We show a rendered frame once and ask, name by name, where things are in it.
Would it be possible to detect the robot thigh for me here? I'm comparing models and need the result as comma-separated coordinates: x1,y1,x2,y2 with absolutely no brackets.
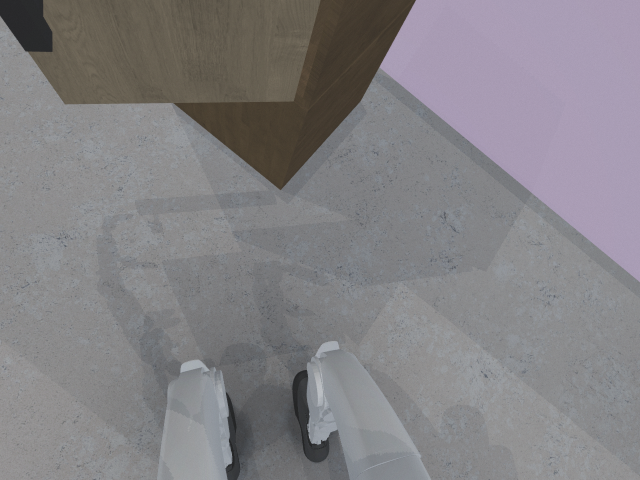
307,349,431,480
157,367,229,480

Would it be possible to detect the robot right thigh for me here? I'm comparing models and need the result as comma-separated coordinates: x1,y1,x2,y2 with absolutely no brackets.
307,349,431,480

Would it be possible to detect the cupboard door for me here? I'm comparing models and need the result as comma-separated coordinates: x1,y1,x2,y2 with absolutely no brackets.
28,0,321,104

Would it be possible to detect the handle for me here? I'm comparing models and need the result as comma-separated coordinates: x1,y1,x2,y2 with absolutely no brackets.
0,0,53,52

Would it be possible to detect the robot left thigh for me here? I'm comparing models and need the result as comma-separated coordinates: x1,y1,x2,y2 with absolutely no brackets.
157,367,229,480

